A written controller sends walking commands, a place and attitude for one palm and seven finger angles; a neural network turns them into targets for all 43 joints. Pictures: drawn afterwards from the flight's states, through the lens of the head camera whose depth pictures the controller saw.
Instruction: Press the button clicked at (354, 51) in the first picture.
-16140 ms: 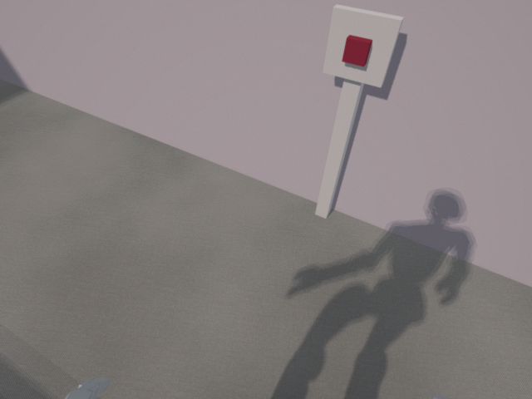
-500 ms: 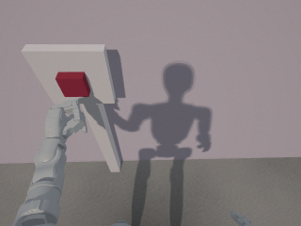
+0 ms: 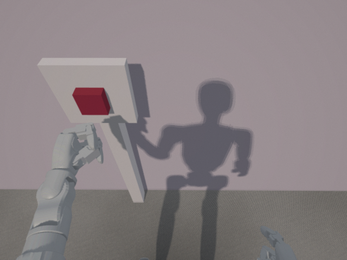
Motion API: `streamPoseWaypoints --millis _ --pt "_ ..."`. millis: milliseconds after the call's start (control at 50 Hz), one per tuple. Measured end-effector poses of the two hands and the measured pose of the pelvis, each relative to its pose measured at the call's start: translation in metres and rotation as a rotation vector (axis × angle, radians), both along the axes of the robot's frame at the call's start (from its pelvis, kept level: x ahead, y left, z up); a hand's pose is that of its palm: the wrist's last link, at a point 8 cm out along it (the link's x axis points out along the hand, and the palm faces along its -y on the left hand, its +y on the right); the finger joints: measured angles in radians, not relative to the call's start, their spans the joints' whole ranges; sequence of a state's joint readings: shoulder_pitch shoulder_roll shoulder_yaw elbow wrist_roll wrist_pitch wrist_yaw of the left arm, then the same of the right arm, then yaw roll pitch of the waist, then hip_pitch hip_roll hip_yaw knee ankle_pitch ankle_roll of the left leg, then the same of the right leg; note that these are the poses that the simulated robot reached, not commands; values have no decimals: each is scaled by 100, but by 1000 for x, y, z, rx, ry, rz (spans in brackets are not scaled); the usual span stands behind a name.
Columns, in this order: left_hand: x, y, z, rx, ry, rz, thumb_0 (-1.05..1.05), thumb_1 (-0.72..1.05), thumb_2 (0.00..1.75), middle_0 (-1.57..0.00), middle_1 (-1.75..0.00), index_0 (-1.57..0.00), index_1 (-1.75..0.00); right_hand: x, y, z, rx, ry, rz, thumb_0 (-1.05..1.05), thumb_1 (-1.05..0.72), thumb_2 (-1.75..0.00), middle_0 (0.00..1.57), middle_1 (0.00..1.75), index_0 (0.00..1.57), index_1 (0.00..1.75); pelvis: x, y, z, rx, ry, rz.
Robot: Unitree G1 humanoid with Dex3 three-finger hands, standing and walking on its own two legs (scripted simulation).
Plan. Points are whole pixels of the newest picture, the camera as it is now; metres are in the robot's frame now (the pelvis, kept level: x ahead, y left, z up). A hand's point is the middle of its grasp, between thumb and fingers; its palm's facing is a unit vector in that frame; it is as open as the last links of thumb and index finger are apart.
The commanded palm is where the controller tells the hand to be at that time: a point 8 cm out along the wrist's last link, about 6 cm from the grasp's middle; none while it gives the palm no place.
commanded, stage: draw the hand back to the body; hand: left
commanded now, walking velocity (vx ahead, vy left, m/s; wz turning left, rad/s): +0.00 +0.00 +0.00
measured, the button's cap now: (92, 100) +0.48 +0.22 +0.10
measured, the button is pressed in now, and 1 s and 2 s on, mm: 0 0 0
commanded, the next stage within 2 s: step back with the hand held close in 1.32 s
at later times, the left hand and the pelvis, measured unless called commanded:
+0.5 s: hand (56, 177) +0.25 +0.22 +0.13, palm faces +0.21 -0.95 -0.21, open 3.1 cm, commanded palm +0.21 +0.27 +0.15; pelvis +0.00 +0.00 +0.03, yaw +0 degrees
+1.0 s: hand (6, 185) +0.20 +0.25 +0.19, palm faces +0.38 -0.85 -0.37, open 3.1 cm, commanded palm +0.15 +0.29 +0.21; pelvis +0.02 +0.01 +0.04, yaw +0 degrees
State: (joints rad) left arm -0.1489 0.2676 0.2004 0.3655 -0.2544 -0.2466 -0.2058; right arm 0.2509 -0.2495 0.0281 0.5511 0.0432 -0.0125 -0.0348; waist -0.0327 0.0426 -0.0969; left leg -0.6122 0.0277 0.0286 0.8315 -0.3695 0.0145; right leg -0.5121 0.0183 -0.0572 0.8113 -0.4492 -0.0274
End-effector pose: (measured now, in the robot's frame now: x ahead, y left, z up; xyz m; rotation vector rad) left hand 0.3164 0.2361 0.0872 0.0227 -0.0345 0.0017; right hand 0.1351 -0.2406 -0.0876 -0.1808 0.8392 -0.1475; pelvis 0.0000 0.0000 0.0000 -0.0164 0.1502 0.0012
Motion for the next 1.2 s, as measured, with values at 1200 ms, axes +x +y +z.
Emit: streamPoseWaypoints --millis 1200 --pt "-164 53 126 395 -107 415 2 89 90 -131 -150 -130 -150 69 36 56 -5 -186 126 1 -90 -90 21 30 20 30 18 12 40 10 -218 3"
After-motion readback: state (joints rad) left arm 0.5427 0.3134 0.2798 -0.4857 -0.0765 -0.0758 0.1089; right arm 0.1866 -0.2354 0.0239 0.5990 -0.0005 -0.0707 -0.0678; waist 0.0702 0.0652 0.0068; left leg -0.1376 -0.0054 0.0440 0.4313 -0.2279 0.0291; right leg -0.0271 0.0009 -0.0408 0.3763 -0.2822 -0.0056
